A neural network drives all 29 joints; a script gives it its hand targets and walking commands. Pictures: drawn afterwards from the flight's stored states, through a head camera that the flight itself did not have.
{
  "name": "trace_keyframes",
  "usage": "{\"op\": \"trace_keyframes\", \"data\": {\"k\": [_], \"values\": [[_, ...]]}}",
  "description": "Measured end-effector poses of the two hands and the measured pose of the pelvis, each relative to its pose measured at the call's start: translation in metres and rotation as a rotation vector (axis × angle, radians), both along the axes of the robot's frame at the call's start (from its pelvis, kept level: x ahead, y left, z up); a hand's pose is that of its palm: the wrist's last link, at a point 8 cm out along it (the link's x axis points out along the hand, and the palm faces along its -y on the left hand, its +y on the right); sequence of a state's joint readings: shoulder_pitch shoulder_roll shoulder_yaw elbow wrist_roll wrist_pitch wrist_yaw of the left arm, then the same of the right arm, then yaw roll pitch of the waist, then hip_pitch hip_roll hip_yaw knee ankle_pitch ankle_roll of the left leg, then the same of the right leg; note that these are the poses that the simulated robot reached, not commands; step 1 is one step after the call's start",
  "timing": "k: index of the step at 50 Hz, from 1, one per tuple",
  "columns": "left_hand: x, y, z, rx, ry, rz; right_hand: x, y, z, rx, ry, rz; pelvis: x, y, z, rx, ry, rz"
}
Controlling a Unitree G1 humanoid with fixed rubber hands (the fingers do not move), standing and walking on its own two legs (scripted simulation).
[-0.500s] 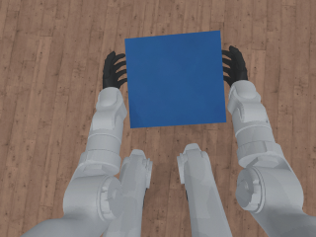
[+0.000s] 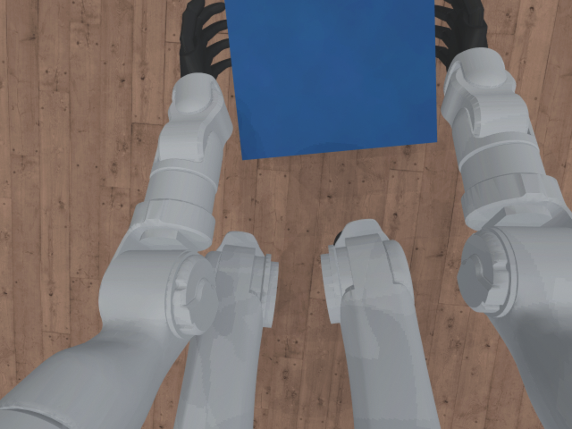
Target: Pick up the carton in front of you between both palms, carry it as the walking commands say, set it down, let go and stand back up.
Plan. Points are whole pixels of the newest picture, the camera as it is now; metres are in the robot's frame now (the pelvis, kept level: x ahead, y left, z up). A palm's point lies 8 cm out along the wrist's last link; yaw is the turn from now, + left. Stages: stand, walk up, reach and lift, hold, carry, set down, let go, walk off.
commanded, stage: set down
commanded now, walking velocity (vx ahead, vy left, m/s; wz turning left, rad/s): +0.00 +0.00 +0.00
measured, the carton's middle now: (326, 78) +0.51 -0.08 -0.24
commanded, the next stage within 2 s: none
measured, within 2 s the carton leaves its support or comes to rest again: rests again in 0.48 s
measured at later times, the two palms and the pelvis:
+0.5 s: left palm (200, 79) +0.51 +0.07 -0.18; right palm (447, 64) +0.49 -0.23 -0.19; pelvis +0.00 +0.00 -0.02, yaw +0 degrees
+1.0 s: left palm (197, 79) +0.52 +0.08 -0.19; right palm (443, 66) +0.49 -0.23 -0.20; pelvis -0.01 +0.00 -0.04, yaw +1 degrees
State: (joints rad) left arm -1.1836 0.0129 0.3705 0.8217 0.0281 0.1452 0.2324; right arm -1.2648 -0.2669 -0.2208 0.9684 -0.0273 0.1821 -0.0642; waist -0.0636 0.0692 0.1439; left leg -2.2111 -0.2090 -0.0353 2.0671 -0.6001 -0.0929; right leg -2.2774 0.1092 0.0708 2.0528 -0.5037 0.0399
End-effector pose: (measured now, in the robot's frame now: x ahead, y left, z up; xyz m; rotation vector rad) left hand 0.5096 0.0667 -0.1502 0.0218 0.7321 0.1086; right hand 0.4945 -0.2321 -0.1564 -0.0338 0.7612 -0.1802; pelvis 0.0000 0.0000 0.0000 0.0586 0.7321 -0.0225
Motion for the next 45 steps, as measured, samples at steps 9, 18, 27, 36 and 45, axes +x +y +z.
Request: {"op": "trace_keyframes", "data": {"k": [9,18,27,36,45], "values": [[0.001,0.003,-0.017,-0.013,0.004,0.010,0.006,0.003,-0.012,-0.002,0.005,0.004,0.003,-0.003,-0.017,-0.011,-0.040,0.019],[0.002,0.005,-0.021,-0.006,0.021,-0.006,0.001,0.004,-0.019,-0.006,0.038,0.008,0.002,0.001,-0.023,-0.021,-0.051,0.025],[0.002,0.009,-0.031,0.004,0.040,-0.028,-0.005,0.007,-0.034,0.001,0.069,0.026,0.001,0.004,-0.025,-0.025,-0.067,0.030],[0.004,0.012,-0.036,-0.003,0.038,-0.047,-0.003,0.009,-0.039,0.024,0.063,0.045,0.001,0.004,-0.030,-0.026,-0.083,0.033],[0.005,0.014,-0.037,-0.009,0.034,-0.077,-0.003,0.007,-0.040,0.040,0.058,0.057,-0.004,0.004,-0.034,-0.027,-0.105,0.034]]}}
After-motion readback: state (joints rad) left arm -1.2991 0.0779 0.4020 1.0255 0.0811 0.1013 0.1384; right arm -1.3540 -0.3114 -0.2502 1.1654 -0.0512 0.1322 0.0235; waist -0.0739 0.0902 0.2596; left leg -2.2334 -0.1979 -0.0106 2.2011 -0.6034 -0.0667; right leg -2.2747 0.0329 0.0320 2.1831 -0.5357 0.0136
